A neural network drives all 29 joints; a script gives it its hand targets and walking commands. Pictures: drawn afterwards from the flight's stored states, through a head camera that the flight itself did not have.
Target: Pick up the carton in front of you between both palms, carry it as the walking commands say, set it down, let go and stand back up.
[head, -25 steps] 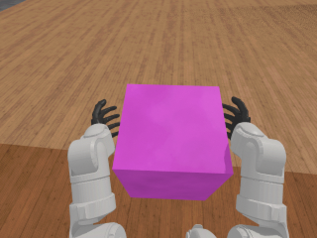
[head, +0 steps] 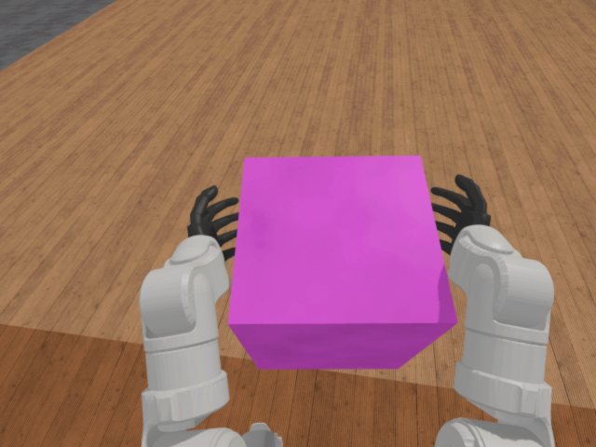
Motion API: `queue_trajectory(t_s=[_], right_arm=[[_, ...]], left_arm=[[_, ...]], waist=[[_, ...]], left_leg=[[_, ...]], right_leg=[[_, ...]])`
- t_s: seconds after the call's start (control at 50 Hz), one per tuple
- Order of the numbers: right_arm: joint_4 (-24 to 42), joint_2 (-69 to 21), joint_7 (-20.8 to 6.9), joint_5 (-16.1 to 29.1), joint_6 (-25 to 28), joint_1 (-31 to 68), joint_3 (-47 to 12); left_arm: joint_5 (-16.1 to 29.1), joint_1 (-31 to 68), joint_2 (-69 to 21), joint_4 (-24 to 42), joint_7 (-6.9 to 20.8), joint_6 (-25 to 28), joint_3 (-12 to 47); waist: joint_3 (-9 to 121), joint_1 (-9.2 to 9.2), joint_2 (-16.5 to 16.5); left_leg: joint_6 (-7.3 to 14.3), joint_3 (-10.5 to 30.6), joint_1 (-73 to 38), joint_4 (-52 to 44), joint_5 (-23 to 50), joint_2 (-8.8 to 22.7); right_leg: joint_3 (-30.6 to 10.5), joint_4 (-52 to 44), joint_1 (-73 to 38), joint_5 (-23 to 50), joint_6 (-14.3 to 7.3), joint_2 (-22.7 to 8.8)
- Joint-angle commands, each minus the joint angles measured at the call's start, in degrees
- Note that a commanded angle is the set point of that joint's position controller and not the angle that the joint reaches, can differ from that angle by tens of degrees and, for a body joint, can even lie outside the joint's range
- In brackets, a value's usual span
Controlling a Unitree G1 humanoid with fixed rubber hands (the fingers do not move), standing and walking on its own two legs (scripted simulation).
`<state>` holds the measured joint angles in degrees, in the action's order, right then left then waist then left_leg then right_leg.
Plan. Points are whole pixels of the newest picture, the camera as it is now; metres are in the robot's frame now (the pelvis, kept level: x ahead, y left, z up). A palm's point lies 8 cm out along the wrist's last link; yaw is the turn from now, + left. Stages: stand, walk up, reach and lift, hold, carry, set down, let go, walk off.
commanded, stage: carry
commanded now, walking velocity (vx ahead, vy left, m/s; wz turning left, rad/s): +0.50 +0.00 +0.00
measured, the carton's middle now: (329, 275) +0.35 +0.00 +0.07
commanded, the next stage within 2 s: none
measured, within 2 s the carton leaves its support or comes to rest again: neither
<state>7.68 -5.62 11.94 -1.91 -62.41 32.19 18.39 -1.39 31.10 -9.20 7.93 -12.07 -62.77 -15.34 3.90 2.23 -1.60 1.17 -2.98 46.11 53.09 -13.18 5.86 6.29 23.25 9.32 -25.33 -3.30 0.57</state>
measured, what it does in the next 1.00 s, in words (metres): climbs: left foot 0.03 m higher, then right foot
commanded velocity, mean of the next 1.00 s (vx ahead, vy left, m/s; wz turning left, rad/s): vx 0.50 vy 0.00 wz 0.00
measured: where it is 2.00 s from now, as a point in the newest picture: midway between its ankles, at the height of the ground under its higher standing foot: (311, 220)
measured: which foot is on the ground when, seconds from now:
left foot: up 0.00-0.08, down 0.10-0.58, up 0.60-0.96, down 0.98-1.00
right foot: down 0.00-0.12, up 0.14-0.54, down 0.56-1.00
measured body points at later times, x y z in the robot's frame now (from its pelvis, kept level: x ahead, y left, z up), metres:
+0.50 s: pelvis +0.29 +0.03 +0.03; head +0.29 +0.04 +0.48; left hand +0.65 +0.19 +0.18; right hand +0.64 -0.13 +0.18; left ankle +0.23 +0.12 -0.71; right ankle +0.44 -0.09 -0.65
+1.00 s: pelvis +0.57 +0.06 +0.05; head +0.57 +0.06 +0.50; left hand +0.93 +0.20 +0.20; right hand +0.93 -0.12 +0.20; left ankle +0.69 +0.14 -0.68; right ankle +0.47 -0.08 -0.66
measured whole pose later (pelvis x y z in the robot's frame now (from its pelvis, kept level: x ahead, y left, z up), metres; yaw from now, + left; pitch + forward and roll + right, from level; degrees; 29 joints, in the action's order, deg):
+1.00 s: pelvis +0.57 +0.06 +0.05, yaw -1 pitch +3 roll -1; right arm 3.6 -5.5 12.0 -0.6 -62.3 34.2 17.9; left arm -2.6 32.1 -7.8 6.4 -13.5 -63.7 -16.1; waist 4.9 -0.9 -1.3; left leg 3.4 -8.5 29.4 31.5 -6.6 2.6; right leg 5.9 39.7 12.8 -25.3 1.0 -3.9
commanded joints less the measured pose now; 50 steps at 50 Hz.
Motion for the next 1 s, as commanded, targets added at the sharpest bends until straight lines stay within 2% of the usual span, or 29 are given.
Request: queue_trajectory(t_s=[0.0,0.02,0.06,0.08,0.1,0.12,0.14,0.16,0.2,0.24,0.34,0.4,0.44,0.48,0.52,0.54,0.56,0.58,0.6,0.62,0.66,0.7,0.72,0.8,0.86,0.9,0.94,0.96,0.98], right_arm=[[-2.0,-38.6,-0.5,9.0,-1.2,30.6,-33.5],[-1.1,-38.9,-0.5,8.5,-1.2,30.8,-33.6],[-2.0,-40.1,-0.4,9.8,-0.8,30.9,-33.2],[-3.9,-39.0,-0.2,8.4,-0.7,29.0,-31.5],[-3.4,-38.8,-0.1,10.2,-0.5,31.7,-32.3],[-4.9,-40.1,-0.2,9.9,-0.2,32.0,-32.3],[-2.0,-40.1,-0.3,10.1,0.1,32.9,-33.7],[-1.2,-42.4,-0.7,11.0,0.1,32.2,-34.7],[1.0,-44.5,-1.4,12.2,1.0,34.0,-36.3],[5.2,-46.6,-2.3,14.0,2.0,38.0,-38.5],[2.9,-39.8,-1.2,11.8,1.6,31.3,-35.2],[1.6,-36.4,-0.2,10.0,0.4,27.7,-33.5],[-0.1,-34.3,0.4,7.5,-0.6,25.4,-31.8],[-2.0,-36.3,0.0,7.8,-1.1,27.0,-31.7],[-2.9,-36.4,0.0,7.6,-1.3,29.3,-31.2],[-3.3,-35.5,0.2,6.8,-1.4,31.5,-31.1],[-1.1,-36.2,0.0,7.7,-1.6,33.3,-33.5],[-4.4,-37.6,0.2,6.3,-1.9,32.9,-31.6],[-5.1,-40.4,0.1,7.5,-1.7,33.5,-30.9],[-6.7,-39.8,0.1,7.3,-1.3,34.0,-28.8],[-5.5,-45.2,-0.7,8.0,0.2,34.7,-29.5],[-2.1,-46.5,-1.2,9.3,1.6,37.8,-32.8],[-2.5,-44.5,-1.0,8.8,2.0,36.0,-31.7],[-1.3,-40.7,-0.1,9.2,1.3,31.4,-32.8],[0.6,-38.9,0.0,10.2,0.4,30.5,-34.4],[0.7,-37.1,-0.5,11.0,-0.2,31.1,-34.0],[-3.1,-37.6,-0.2,10.5,-1.2,28.8,-32.7],[-4.4,-36.3,0.1,9.4,-1.4,28.5,-30.9],[-4.1,-36.3,0.4,10.1,-1.6,29.8,-31.2]], left_arm=[[8.5,31.6,-34.0,1.2,0.2,0.1,31.1],[7.4,31.7,-34.0,0.9,0.0,0.2,30.1],[6.8,31.7,-34.2,1.1,-0.5,0.4,29.9],[6.6,33.5,-35.3,1.2,-0.6,0.3,30.9],[6.8,31.7,-36.1,0.6,-0.7,0.3,30.1],[7.2,33.7,-35.9,0.5,-0.8,0.3,29.9],[8.1,35.6,-36.1,1.5,-0.5,0.6,29.7],[8.7,34.8,-37.7,0.8,-0.5,0.9,29.2],[8.6,36.2,-40.2,0.2,-0.1,1.5,29.3],[8.8,38.6,-39.1,6.1,0.1,2.8,30.0],[10.0,36.4,-35.1,6.8,-0.7,2.4,33.1],[10.5,33.4,-32.8,5.7,-1.0,1.2,32.4],[9.3,30.5,-31.5,1.7,-1.0,0.0,29.9],[9.0,33.0,-32.4,0.9,-1.0,-0.5,30.2],[8.2,32.9,-34.9,-3.1,-0.7,-1.0,29.3],[6.9,30.7,-35.1,-8.0,-0.8,-0.9,27.3],[6.4,29.2,-33.4,-9.7,-1.0,-0.4,25.2],[6.5,32.8,-34.5,-8.1,-1.1,-0.1,27.2],[7.0,35.6,-37.2,-5.4,-1.0,-0.3,28.4],[9.7,38.2,-39.4,-5.0,-0.2,0.1,30.3],[12.7,42.4,-43.6,-0.4,0.9,1.8,32.1],[12.3,43.3,-44.1,2.7,1.1,3.1,32.4],[13.9,42.3,-43.8,3.0,1.5,3.0,34.5],[12.0,36.9,-36.3,4.8,0.1,3.0,34.4],[10.2,32.4,-34.6,3.0,-0.7,1.5,31.8],[8.2,30.5,-32.8,3.0,-1.0,0.8,31.0],[6.8,31.6,-32.1,0.8,-1.7,0.2,29.3],[5.8,32.5,-31.9,-0.6,-2.0,-0.6,28.9],[6.2,31.2,-32.2,0.9,-1.8,-0.9,28.7]], waist=[[15.9,1.84,11.6],[15.7,0.76,12.8],[23.0,-6.42,11.3],[28.0,-9.00,3.3],[31.9,-7.12,-12.4],[30.9,-6.81,-15.7],[28.2,-7.84,-9.3],[27.6,-7.43,-4.2],[25.4,-5.86,1.1],[22.2,-4.17,-4.2],[20.0,-4.59,-4.3],[19.8,-6.27,-4.4],[19.0,-4.75,-7.5],[16.9,-3.02,-10.1],[19.0,-0.67,-6.2],[21.3,3.06,1.4],[26.0,2.82,20.2],[23.6,2.13,23.3],[22.6,1.36,13.0],[22.0,2.08,5.8],[23.4,1.34,1.9],[23.3,0.71,7.7],[21.4,0.70,4.0],[18.7,0.07,10.4],[17.8,1.03,9.9],[18.4,-1.51,12.6],[21.0,-3.07,9.0],[25.7,-5.77,0.9],[27.4,-4.71,-12.7]], left_leg=[[0.5,-6.3,-1.5,-9.8,-1.2,-3.5],[1.1,-7.5,-6.9,-13.3,-0.9,-4.5],[2.3,-12.9,-31.0,-21.8,-1.6,-10.3],[5.0,-1.9,-50.1,-20.6,-4.8,-5.5],[10.0,27.3,-59.3,-26.3,-5.3,12.0],[17.0,42.8,-65.8,-33.2,-2.3,15.2],[18.6,39.3,-64.0,-29.6,6.9,14.2],[17.1,32.5,-62.4,-26.3,14.5,14.5],[12.7,24.5,-51.2,-28.9,3.8,12.1],[10.7,17.1,-44.0,-33.5,-7.8,10.5],[11.0,8.7,-44.7,-36.8,-0.8,7.7],[10.8,7.4,-51.3,-35.0,8.1,7.4],[9.2,4.3,-48.1,-35.3,9.8,7.6],[7.0,1.3,-44.1,-34.4,11.1,6.8],[4.8,-2.1,-35.2,-22.2,17.7,5.5],[2.1,-6.0,-25.6,-7.8,18.4,1.6],[-1.3,-5.9,-12.5,10.3,3.6,-4.7],[0.0,-1.0,0.5,18.7,-16.4,-9.7],[1.1,4.5,1.2,23.4,-14.9,-6.0],[1.6,3.9,3.1,26.4,-13.4,-4.6],[1.7,6.1,2.3,22.2,-9.0,-2.3],[1.6,4.5,-0.1,16.9,-8.6,-1.9],[1.5,3.3,-1.1,14.6,-6.2,-1.3],[0.4,2.0,-7.2,-4.2,-1.3,0.3],[-0.5,-4.8,-12.3,-15.1,3.9,-4.1],[-0.6,-7.6,-18.2,-21.2,2.3,-6.1],[0.4,-11.0,-33.8,-26.4,1.2,-8.0],[3.8,0.9,-48.8,-26.3,-6.6,-0.6],[7.6,26.1,-56.4,-31.7,-11.6,12.7]], right_leg=[[-7.3,-2.8,-16.8,33.2,-7.9,-10.7],[-5.0,-0.4,-14.7,38.8,-6.8,-10.4],[0.7,17.7,-8.5,56.3,-2.8,-8.7],[1.5,30.5,7.6,42.8,-0.3,-6.1],[-0.7,44.3,20.5,12.0,1.0,0.3],[-4.8,56.3,34.8,-3.1,1.4,5.3],[-8.5,63.6,38.4,-4.4,0.4,2.5],[-9.8,64.3,41.5,-2.8,-0.1,0.1],[-10.0,58.2,37.6,1.8,-0.8,-3.9],[-7.2,53.9,35.4,5.7,-0.5,-4.5],[-3.4,40.6,37.1,10.7,1.1,-7.0],[-1.7,30.0,37.8,10.9,1.2,-4.1],[-0.2,23.1,30.7,10.7,0.5,-4.2],[5.9,18.4,22.0,9.5,0.5,-1.4],[7.8,11.7,4.3,7.5,-1.1,2.4],[-0.1,8.3,-9.2,4.6,-3.3,-2.5],[-31.3,0.0,-18.9,-4.4,-9.4,-18.0],[-48.1,-7.9,-21.0,-2.6,-14.8,-22.8],[-43.0,-5.7,-19.1,5.7,-12.8,-21.0],[-36.6,-1.9,-18.0,13.4,-12.8,-21.4],[-25.9,-0.8,-16.0,14.6,-9.9,-17.6],[-21.3,-2.8,-12.4,8.2,-8.7,-17.3],[-18.9,-4.2,-10.0,10.7,-8.6,-17.6],[-10.5,-6.4,-5.4,12.8,-7.9,-15.6],[-5.1,-5.6,-6.6,17.9,-5.9,-11.1],[-3.0,-1.2,-9.0,24.1,-4.3,-10.9],[-0.2,10.5,-2.4,28.9,-2.4,-9.9],[1.3,25.3,8.3,26.3,0.1,-7.9],[0.4,36.3,22.0,3.2,2.1,-1.3]])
